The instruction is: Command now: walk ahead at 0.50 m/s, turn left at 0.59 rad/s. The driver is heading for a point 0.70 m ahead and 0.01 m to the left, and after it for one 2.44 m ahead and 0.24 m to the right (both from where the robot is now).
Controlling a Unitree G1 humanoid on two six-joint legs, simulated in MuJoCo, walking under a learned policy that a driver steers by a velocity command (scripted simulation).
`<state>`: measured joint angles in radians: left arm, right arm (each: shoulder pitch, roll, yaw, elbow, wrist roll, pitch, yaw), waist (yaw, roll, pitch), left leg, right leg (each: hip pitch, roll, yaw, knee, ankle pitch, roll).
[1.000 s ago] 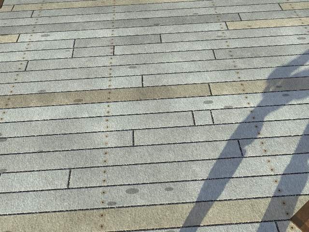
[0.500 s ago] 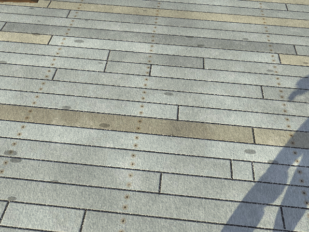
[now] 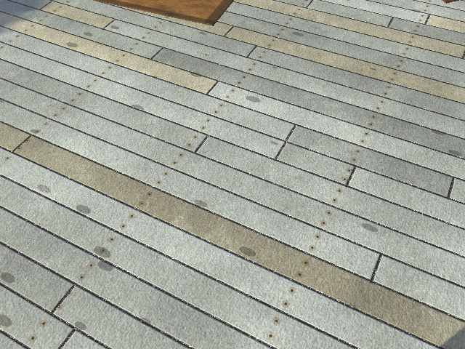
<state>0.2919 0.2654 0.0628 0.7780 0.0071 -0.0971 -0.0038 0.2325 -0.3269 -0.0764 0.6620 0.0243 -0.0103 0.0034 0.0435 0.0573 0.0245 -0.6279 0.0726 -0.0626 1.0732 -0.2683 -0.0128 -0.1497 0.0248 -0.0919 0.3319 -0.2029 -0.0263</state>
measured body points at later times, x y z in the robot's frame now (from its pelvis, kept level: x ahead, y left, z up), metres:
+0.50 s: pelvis +0.27 +0.08 +0.00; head +0.30 +0.10 +0.45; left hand +0.35 +0.39 -0.10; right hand +0.44 -0.16 -0.10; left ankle +0.26 +0.15 -0.74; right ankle +0.38 -0.07 -0.67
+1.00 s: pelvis +0.58 +0.08 +0.00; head +0.62 +0.08 +0.44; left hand +0.67 +0.36 -0.11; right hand +0.74 -0.18 -0.11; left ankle +0.56 +0.24 -0.67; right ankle +0.62 +0.01 -0.74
